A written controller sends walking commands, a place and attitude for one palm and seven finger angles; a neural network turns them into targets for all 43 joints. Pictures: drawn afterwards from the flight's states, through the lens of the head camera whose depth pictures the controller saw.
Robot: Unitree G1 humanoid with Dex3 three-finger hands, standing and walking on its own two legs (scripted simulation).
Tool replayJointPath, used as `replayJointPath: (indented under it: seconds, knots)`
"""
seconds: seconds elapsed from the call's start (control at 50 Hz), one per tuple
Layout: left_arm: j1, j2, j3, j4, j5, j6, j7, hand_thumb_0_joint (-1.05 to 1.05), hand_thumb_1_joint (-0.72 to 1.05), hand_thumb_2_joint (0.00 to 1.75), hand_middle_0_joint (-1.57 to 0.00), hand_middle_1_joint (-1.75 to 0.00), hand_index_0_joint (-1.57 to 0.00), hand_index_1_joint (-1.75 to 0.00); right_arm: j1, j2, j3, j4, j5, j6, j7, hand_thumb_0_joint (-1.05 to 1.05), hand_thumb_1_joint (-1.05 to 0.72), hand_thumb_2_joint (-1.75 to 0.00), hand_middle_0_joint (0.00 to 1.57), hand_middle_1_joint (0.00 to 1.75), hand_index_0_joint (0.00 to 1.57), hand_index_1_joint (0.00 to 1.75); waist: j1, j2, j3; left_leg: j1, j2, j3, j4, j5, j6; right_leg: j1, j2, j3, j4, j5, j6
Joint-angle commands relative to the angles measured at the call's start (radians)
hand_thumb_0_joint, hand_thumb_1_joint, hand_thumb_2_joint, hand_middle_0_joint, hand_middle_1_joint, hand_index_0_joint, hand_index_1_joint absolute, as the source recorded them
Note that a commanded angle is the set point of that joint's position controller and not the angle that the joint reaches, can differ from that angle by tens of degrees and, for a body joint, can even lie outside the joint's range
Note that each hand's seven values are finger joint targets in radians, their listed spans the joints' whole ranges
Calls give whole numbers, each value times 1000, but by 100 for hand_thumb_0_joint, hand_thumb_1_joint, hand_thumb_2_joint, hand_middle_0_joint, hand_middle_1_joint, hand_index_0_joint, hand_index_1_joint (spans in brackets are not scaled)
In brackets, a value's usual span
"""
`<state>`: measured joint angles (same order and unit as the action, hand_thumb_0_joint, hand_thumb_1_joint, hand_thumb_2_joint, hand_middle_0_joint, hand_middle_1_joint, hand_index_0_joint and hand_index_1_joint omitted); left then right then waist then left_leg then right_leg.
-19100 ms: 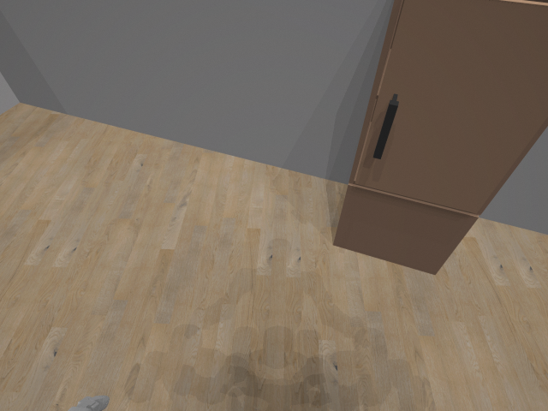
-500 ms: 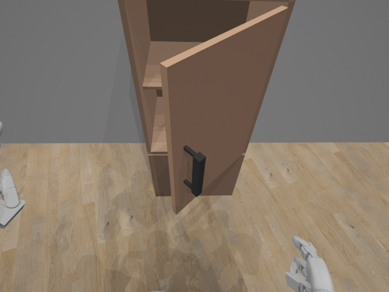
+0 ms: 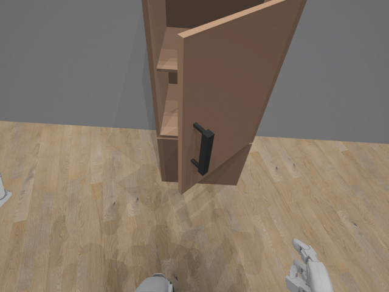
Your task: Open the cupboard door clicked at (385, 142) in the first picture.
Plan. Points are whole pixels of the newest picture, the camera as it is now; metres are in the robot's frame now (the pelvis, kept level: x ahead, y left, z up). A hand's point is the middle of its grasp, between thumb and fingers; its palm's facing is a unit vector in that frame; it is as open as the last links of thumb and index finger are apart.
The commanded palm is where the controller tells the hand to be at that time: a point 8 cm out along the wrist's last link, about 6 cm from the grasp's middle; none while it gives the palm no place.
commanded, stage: step back with the hand held close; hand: left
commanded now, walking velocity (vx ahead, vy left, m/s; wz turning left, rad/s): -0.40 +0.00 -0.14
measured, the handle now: (200, 150) +0.49 +0.01 -0.06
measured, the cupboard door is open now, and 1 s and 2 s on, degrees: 44 44 44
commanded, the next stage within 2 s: stop stepping back and stand still in 0.34 s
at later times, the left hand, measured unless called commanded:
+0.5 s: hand out of the picture +0.12 +0.23 +0.19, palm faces +0.25 -0.85 -0.46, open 7.4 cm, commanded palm +0.06 +0.28 +0.20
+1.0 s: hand out of the picture +0.03 +0.21 +0.19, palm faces +0.26 -0.84 -0.48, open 7.4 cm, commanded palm -0.02 +0.26 +0.20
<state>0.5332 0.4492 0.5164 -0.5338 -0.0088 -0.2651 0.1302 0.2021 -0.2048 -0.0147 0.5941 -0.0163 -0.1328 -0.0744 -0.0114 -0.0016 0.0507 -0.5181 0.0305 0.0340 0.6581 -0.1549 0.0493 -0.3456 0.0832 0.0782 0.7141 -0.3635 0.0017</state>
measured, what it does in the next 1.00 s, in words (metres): walks backwards: right foot, then left foot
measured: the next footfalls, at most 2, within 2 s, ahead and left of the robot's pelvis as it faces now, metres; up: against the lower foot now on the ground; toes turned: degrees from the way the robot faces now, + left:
right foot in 0.02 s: +0.04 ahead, -0.12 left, +0.00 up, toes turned +7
left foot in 0.20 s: +0.03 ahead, +0.10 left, +0.00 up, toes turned +0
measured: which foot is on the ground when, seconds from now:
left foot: down 0.00-0.04, up 0.06-0.18, down 0.20-0.58, up 0.60-0.82, down 0.84-1.00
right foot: up 0.00-0.00, down 0.02-0.20, up 0.22-0.56, down 0.58-1.00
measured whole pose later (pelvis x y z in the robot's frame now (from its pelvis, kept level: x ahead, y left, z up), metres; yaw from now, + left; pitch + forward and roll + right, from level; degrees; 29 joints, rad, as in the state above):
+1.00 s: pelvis -0.21 -0.01 +0.02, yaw -9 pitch -1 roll +1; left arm 0.59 0.42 0.42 -0.45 -0.03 -0.23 0.15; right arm 0.28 -0.24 -0.02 0.65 0.00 -0.11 -0.07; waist -0.05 -0.01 -0.04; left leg -0.27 0.02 0.09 0.52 -0.24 0.01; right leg -0.16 0.01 -0.03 0.53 -0.35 -0.03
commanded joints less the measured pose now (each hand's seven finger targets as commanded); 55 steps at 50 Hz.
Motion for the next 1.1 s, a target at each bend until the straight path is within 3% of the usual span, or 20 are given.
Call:
replayJointPath:
  seconds: [0.0, 0.02, 0.06, 0.12, 0.14, 0.18, 0.2, 0.22, 0.26, 0.42, 0.5, 0.52, 0.56, 0.58, 0.6, 0.66, 0.76, 0.86, 0.96, 1.08]
  knots:
    - [-50, 153, 60, -204, -25, -74, 31, 0, 90, 90, -20, -30, -20, -30, -93, -119, -54, -114, -3, -66, -1, 0, -90, -90, 20, 30, 20, 30, -7, -30, -159, 143, 25, -32, -60, -203, -40, -38, -216, 304, -326, 318, -101]
    - [-84, 160, 30, -201, -21, -61, 35, 0, 90, 90, -20, -30, -20, -30, -85, -120, -61, -103, 13, -63, 5, 0, -90, -90, 20, 30, 20, 30, -7, -119, -207, 242, -40, 8, 90, -210, -75, -111, -300, 380, -422, 287, -117]
    - [-90, 213, 52, -205, -5, -40, 45, 0, 90, 90, -20, -30, -20, -30, -124, -106, -62, -104, 5, -44, 4, 0, -90, -90, 20, 30, 20, 30, 14, -197, -184, 198, -65, -30, 274, -248, -77, -95, -351, 369, -433, 461, -161]
    - [-77, 187, 51, -174, -9, -24, 39, 0, 90, 90, -20, -30, -20, -30, -136, -93, -31, -94, 7, -13, -11, 0, -90, -90, 20, 30, 20, 30, -4, -110, -140, 203, -50, -22, -77, -166, -72, 28, -239, 178, -281, 771, -95]
    - [-81, 180, 44, -185, -15, -23, 34, 0, 90, 90, -20, -30, -20, -30, -140, -110, -31, -92, 14, -8, -21, 0, -90, -90, 20, 30, 20, 30, -11, 11, -152, 268, -30, -15, -256, 82, -66, 43, -155, 104, -207, 728, -36]
    - [-70, 199, 58, -223, -7, -30, 22, 0, 90, 90, -20, -30, -20, -30, -132, -137, -63, -112, 17, -14, -20, 0, -90, -90, 20, 30, 20, 30, 24, 258, -258, 319, 242, -188, -357, 568, 21, 87, -13, -19, 47, 83, 28]
    - [22, 176, 68, -159, -31, -29, 15, 0, 90, 90, -20, -30, -20, -30, -104, -121, -73, -123, 18, -32, -9, 0, -90, -90, 20, 30, 20, 30, 38, 186, -300, 370, 290, -199, -326, 640, 69, 14, 4, -6, 167, -103, 18]
    - [14, 182, 68, -227, -50, -27, 8, 0, 90, 90, -20, -30, -20, -30, -107, -128, -67, -131, 0, -45, -2, 0, -90, -90, 20, 30, 20, 30, 32, 239, -311, 346, 335, -252, -331, 676, 100, -21, 0, -1, 292, -194, 22]
    - [14, 156, 45, -286, -52, -25, 10, 0, 90, 90, -20, -30, -20, -30, -78, -124, -66, -104, 4, -68, 15, 0, -90, -90, 20, 30, 20, 30, 27, 151, -311, 482, 325, -167, -261, 810, 104, -102, -29, -2, 289, -137, 19]
    - [-17, 148, 27, -240, -66, 52, 24, 0, 90, 90, -20, -30, -20, -30, -134, -126, -41, -113, -5, -61, 12, 0, -90, -90, 20, 30, 20, 30, 13, 195, -220, 313, 287, -122, -462, 97, 87, 27, -28, -102, 170, -146, 23]
    - [91, 170, 64, -276, -79, 48, 35, 0, 90, 90, -20, -30, -20, -30, -112, -121, -29, -151, 6, -41, 15, 0, -90, -90, 20, 30, 20, 30, 19, 279, -224, 191, 131, -10, -476, -336, -13, 269, -9, -218, -275, -79, -20]
    - [116, 196, 81, -284, -74, 42, 33, 0, 90, 90, -20, -30, -20, -30, -111, -119, -27, -157, 7, -30, 17, 0, -90, -90, 20, 30, 20, 30, 8, 189, -207, 201, 63, 42, -358, -325, -47, 245, -56, -170, -429, -38, -39]
    - [109, 292, 148, -293, -70, 21, 43, 0, 90, 90, -20, -30, -20, -30, -111, -108, -14, -142, -6, -3, 21, 0, -90, -90, 20, 30, 20, 30, 22, -153, -170, 196, -19, 17, 152, -178, -78, -34, -417, 254, -606, -25, -174]
    - [42, 302, 160, -285, -60, 8, 56, 0, 90, 90, -20, -30, -20, -30, -102, -119, -3, -137, -13, -15, 26, 0, -90, -90, 20, 30, 20, 30, 24, -158, -178, 75, -17, -28, 259, -211, -77, 8, -473, 292, -557, 179, -210]
    - [65, 207, 84, -184, -65, 22, 54, 0, 90, 90, -20, -30, -20, -30, -41, -97, -15, -107, 21, -19, 18, 0, -90, -90, 20, 30, 20, 30, -1, -219, -189, -23, -22, -48, 310, -195, -77, 172, -390, 179, -435, 413, -162]
    - [2, 164, 46, -75, -36, 21, 59, 0, 90, 90, -20, -30, -20, -30, -64, -110, -13, -92, 24, -21, -5, 0, -90, -90, 20, 30, 20, 30, -10, -113, -129, 26, -2, 11, 142, -151, -58, 204, -339, 53, -338, 677, -110]
    - [-70, 151, -3, -48, -27, 2, 53, 0, 90, 90, -20, -30, -20, -30, -55, -139, -31, -81, 19, -34, -13, 0, -90, -90, 20, 30, 20, 30, -2, -112, -75, 246, -22, 51, -180, -90, -1, 140, -299, 68, -335, 370, -54]
    - [34, 184, 54, -137, -22, -28, 47, 0, 90, 90, -20, -30, -20, -30, -34, -141, -27, -106, 18, -33, -4, 0, -90, -90, 20, 30, 20, 30, -3, 81, -158, 322, 50, -18, -201, 325, 14, 208, -173, -35, -194, 569, -4]
    - [35, 159, 55, -98, -33, -35, 43, 0, 90, 90, -20, -30, -20, -30, -45, -134, -31, -109, 19, -36, -1, 0, -90, -90, 20, 30, 20, 30, -5, -9, -109, 268, 44, -30, -182, 75, -13, 142, -173, 26, -331, 276, -25]
    - [-26, 121, 8, -57, -34, -24, 31, 0, 90, 90, -20, -30, -20, -30, -66, -130, -23, -111, 11, -37, -8, 0, -90, -90, 20, 30, 20, 30, -7, 50, -31, 304, 55, -58, -267, -145, -18, 11, -140, 27, -421, 16, -22]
